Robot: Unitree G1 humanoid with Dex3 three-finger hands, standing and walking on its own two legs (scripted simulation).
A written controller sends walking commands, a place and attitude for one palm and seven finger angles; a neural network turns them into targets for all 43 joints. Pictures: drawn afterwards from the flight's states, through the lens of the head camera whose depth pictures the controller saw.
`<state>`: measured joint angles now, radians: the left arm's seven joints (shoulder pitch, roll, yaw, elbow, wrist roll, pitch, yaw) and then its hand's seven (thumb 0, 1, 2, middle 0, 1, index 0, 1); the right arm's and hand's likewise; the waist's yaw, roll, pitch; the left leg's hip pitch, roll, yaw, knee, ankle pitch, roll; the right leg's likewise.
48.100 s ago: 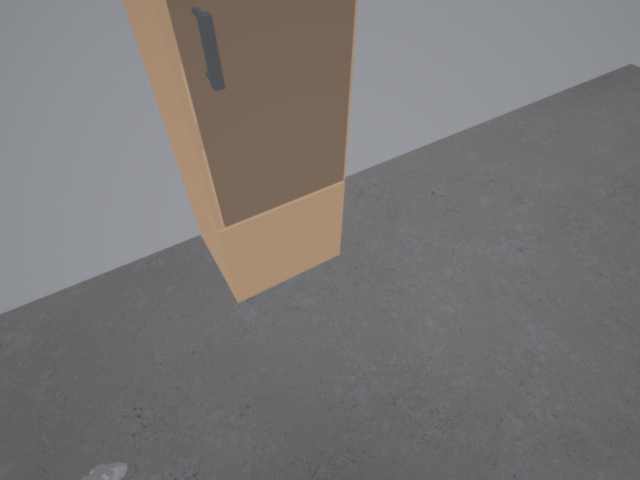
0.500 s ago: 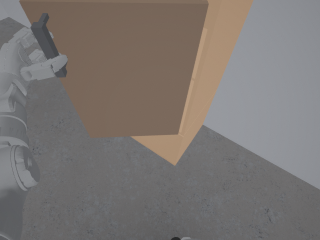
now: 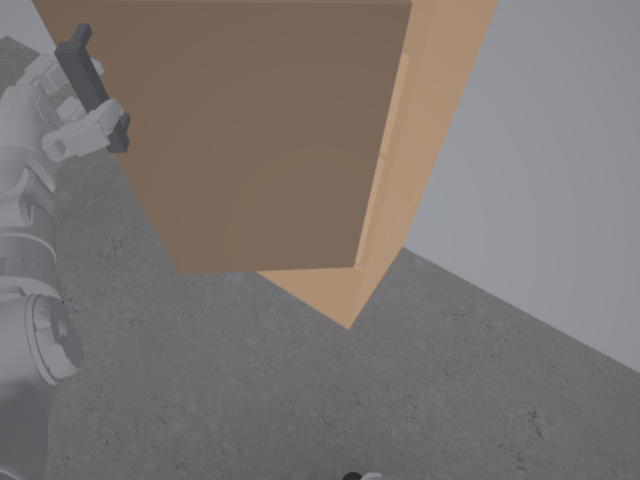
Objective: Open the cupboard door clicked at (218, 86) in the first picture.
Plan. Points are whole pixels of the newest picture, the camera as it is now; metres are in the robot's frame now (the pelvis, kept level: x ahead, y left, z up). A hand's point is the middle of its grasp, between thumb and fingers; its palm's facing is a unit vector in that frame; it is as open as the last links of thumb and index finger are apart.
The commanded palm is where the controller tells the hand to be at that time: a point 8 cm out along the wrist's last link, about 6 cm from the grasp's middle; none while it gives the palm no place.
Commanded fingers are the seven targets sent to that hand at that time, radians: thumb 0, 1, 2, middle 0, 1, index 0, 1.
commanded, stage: pull the door open along its arc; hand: left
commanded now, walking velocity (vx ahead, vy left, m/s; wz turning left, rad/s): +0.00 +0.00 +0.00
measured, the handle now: (101, 92) +0.55 +0.24 +0.17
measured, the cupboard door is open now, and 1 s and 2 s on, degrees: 37 79 77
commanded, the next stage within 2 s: open thumb and fingers to let go in 0.96 s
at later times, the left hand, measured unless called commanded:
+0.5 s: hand (117, 212) +0.36 +0.18 +0.17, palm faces +0.23 -0.97 +0.05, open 7.1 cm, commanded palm +0.30 +0.22 +0.17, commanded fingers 0.00 0.90 0.90 -0.40 -1.35 -0.40 -1.35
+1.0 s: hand (203, 308) +0.26 +0.09 +0.17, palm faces +0.39 -0.92 +0.01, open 7.1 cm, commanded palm +0.21 +0.13 +0.17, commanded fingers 0.00 0.90 0.90 -0.40 -1.35 -0.40 -1.35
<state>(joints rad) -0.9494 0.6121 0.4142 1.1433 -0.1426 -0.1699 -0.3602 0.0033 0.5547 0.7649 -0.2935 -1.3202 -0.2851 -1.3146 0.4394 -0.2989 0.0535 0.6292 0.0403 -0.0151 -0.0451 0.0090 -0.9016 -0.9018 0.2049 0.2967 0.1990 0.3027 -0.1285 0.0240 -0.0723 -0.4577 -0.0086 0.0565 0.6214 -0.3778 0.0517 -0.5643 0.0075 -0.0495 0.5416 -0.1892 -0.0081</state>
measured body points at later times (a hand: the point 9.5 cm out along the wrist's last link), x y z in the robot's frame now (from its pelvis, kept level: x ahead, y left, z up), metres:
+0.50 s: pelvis +0.01 -0.01 +0.01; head +0.01 -0.03 +0.46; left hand +0.34 +0.23 +0.17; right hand +0.21 -0.23 -0.07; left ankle -0.05 +0.08 -0.73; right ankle +0.04 -0.12 -0.73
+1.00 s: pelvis -0.01 -0.04 +0.01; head -0.04 -0.07 +0.46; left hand +0.23 +0.14 +0.17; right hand +0.20 -0.21 -0.08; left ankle -0.05 +0.08 -0.73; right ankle +0.04 -0.12 -0.73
